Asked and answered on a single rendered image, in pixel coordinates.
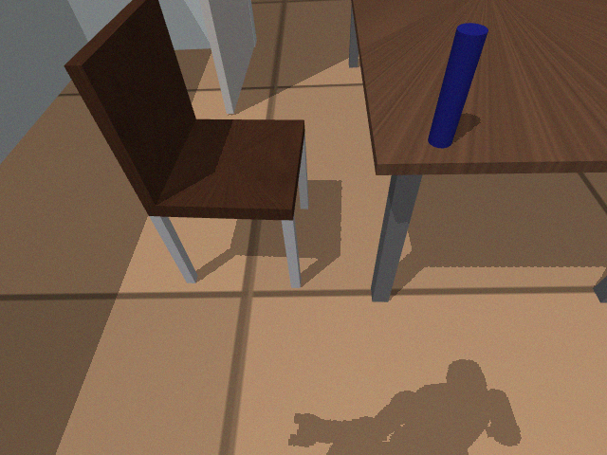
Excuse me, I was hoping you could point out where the can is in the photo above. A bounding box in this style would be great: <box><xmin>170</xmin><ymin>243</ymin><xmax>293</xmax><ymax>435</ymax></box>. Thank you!
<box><xmin>428</xmin><ymin>23</ymin><xmax>488</xmax><ymax>148</ymax></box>

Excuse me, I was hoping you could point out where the table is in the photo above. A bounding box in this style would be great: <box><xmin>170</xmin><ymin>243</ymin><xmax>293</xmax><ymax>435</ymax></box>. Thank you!
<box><xmin>349</xmin><ymin>0</ymin><xmax>607</xmax><ymax>303</ymax></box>

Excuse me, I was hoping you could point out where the chair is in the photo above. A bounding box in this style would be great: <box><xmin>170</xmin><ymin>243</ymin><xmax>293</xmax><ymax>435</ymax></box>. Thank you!
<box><xmin>64</xmin><ymin>0</ymin><xmax>309</xmax><ymax>288</ymax></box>

